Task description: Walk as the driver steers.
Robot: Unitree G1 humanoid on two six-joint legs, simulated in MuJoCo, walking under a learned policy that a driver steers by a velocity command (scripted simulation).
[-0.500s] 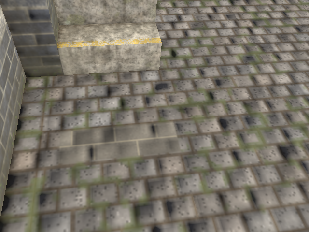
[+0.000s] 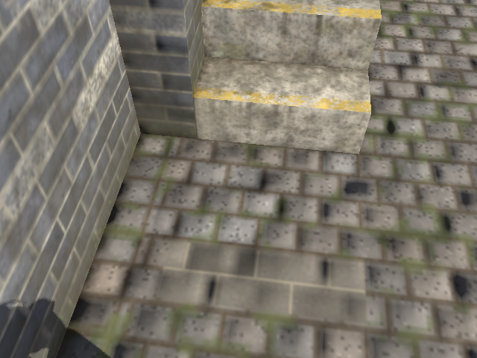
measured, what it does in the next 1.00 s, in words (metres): walks ahead: left foot, then right foot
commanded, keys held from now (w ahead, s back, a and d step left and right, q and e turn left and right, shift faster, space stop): w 1.00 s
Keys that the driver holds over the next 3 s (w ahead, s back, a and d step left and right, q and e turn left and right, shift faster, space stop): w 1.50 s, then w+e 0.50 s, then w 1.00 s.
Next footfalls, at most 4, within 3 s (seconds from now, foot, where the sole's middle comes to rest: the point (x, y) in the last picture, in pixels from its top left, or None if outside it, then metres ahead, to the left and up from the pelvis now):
0.36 left None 0.34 0.15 -0.77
0.90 right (282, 291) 0.66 -0.10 -0.77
1.40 left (223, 224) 0.90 0.08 -0.77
1.88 right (302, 202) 0.99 -0.19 -0.77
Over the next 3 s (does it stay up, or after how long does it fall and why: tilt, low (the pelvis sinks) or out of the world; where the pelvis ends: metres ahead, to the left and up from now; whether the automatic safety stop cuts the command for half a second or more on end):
stays up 0.99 -0.14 0.02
